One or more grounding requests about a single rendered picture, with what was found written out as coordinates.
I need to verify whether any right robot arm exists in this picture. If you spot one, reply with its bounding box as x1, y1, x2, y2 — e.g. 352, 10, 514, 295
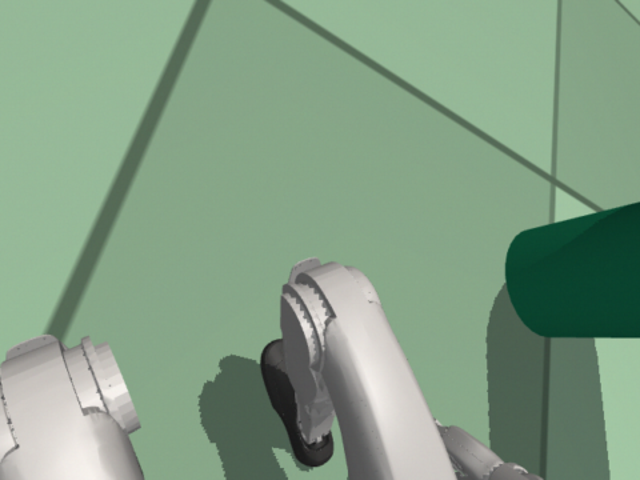
488, 462, 544, 480

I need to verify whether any right robot foot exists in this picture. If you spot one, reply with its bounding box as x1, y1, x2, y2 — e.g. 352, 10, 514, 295
261, 339, 334, 467

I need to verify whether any right robot hand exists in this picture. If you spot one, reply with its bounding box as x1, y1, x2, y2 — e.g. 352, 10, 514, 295
434, 418, 505, 480

